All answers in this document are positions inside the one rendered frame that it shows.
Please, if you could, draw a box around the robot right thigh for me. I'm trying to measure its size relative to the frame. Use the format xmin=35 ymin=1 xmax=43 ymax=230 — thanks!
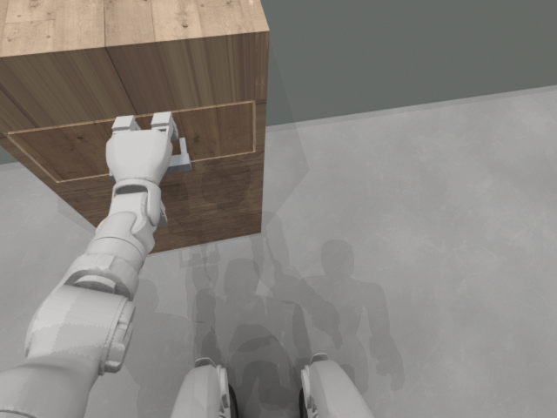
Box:
xmin=301 ymin=360 xmax=374 ymax=418

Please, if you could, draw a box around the robot left thigh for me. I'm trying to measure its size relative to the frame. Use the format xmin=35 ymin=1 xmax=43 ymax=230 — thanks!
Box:
xmin=171 ymin=365 xmax=230 ymax=418

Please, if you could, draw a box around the robot left upper arm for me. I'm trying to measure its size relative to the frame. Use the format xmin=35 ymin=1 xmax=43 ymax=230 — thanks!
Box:
xmin=0 ymin=285 xmax=136 ymax=418

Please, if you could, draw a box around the left robot forearm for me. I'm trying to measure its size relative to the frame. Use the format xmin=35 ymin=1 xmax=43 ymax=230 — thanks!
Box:
xmin=24 ymin=179 xmax=161 ymax=359

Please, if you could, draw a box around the left robot hand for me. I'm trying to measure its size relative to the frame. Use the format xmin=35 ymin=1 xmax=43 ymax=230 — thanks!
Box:
xmin=106 ymin=111 xmax=178 ymax=226

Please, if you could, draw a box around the robot thigh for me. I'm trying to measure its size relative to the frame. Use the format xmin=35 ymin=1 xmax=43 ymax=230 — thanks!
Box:
xmin=171 ymin=365 xmax=230 ymax=418
xmin=301 ymin=360 xmax=374 ymax=418

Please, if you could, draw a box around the drawer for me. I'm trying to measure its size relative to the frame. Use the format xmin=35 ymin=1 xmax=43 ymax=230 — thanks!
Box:
xmin=8 ymin=100 xmax=253 ymax=181

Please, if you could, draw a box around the cabinet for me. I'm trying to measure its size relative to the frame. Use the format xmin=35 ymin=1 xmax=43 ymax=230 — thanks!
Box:
xmin=0 ymin=0 xmax=270 ymax=254

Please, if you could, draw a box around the handle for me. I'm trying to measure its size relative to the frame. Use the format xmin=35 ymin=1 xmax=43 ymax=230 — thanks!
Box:
xmin=110 ymin=138 xmax=191 ymax=182

